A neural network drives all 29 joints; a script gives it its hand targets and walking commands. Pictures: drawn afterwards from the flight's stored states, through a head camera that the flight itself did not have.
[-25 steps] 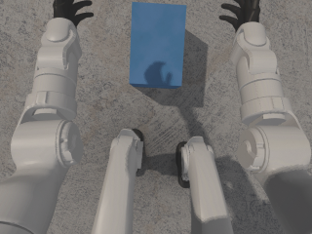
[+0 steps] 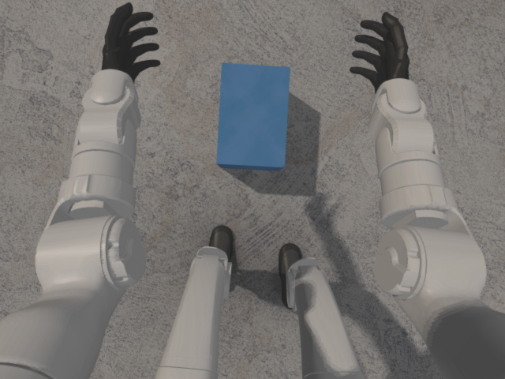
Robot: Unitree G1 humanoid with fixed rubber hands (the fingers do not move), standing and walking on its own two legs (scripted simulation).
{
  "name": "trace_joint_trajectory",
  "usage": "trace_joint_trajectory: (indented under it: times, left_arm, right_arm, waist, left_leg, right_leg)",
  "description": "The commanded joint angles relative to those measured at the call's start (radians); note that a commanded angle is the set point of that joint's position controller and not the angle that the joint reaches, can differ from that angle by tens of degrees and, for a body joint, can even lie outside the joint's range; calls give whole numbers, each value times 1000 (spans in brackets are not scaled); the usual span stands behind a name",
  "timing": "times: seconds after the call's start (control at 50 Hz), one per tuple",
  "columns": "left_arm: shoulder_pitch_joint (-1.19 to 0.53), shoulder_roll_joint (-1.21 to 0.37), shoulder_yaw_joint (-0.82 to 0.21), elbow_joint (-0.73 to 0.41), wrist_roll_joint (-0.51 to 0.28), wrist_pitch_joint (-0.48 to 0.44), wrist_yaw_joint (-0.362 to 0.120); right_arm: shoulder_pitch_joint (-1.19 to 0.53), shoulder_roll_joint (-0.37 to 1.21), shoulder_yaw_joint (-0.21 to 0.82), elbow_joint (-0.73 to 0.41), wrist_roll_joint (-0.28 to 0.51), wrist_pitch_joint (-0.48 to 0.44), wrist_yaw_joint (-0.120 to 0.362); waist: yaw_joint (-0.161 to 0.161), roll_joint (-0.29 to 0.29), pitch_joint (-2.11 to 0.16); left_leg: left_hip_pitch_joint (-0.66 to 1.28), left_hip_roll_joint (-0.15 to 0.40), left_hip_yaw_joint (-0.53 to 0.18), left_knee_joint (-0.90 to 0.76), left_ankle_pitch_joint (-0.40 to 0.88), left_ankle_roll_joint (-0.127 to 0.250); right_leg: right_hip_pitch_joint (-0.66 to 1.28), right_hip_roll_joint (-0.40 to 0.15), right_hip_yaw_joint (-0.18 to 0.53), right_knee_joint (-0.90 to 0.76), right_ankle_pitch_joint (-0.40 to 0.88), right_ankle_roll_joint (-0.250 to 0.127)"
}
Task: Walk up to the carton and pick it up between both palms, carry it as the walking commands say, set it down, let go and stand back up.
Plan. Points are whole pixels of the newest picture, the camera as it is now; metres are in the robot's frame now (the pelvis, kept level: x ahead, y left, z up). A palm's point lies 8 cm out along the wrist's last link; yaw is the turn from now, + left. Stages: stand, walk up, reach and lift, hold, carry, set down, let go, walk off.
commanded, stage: set down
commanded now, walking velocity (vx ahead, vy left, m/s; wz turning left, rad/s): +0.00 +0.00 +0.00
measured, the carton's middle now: (252, 121) +0.55 +0.03 -0.58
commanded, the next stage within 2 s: let go in 0.02 s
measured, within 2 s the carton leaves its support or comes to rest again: neither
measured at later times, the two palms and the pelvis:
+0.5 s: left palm (68, 161) +0.37 +0.24 -0.03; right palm (439, 164) +0.40 -0.18 -0.03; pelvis +0.05 +0.00 +0.07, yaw +2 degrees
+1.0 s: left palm (39, 311) +0.23 +0.22 +0.04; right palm out of the picture +0.25 -0.24 +0.04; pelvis +0.08 -0.02 +0.11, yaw +2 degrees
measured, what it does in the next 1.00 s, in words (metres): rises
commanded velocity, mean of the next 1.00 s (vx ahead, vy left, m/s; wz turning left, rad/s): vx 0.00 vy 0.00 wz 0.00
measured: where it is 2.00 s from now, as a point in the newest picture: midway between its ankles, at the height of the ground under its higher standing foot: (254, 278)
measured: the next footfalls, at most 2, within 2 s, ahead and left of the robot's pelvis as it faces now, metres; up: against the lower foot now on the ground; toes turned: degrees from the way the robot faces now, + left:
none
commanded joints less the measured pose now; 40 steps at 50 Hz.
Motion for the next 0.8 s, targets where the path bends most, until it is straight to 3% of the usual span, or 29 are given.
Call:
trace_joint_trajectory:
  times: [0.0,0.1,0.18,0.24,0.3,0.36,0.56,0.78]
  left_arm:
    - [-191,58,32,-72,45,-24,-5]
    - [-97,67,46,-133,81,-30,3]
    - [107,75,-15,-284,78,-32,3]
    - [222,81,-64,-392,41,-31,-4]
    - [363,67,-104,-428,0,-37,-20]
    - [519,38,-135,-412,-31,-52,-39]
    - [879,22,-205,-412,-51,-118,-56]
    - [1252,45,-280,-556,-87,-135,-43]
  right_arm:
    - [-181,-46,-19,-73,-39,-25,4]
    - [-83,-39,-4,-137,-56,-35,-11]
    - [139,-29,64,-296,-67,-40,-21]
    - [251,-37,127,-401,-44,-36,-10]
    - [372,-42,167,-449,-8,-43,8]
    - [507,-42,196,-427,22,-59,28]
    - [853,-53,222,-355,55,-125,80]
    - [1184,-117,296,-468,120,-162,104]
  waist:
    - [10,27,-817]
    - [2,55,-958]
    - [-1,81,-1142]
    - [2,77,-1140]
    - [5,60,-1074]
    - [4,47,-941]
    - [-18,25,-480]
    - [-20,41,-222]
  left_leg:
    - [733,-20,32,-56,291,-20]
    - [890,-23,30,-71,442,-22]
    - [1119,-27,18,-79,665,-27]
    - [1218,-18,-2,-107,751,-31]
    - [1252,-7,-18,-145,775,-31]
    - [1232,-2,-22,-204,707,-31]
    - [1159,1,6,-407,280,-36]
    - [1414,3,18,-566,281,-40]
  right_leg:
    - [216,38,-96,-129,165,28]
    - [317,48,-95,-163,291,36]
    - [451,51,-82,-189,476,36]
    - [469,44,-72,-229,506,29]
    - [470,34,-67,-274,491,21]
    - [493,26,-61,-322,444,12]
    - [772,-14,-42,-483,241,-18]
    - [1078,-21,-42,-632,265,-25]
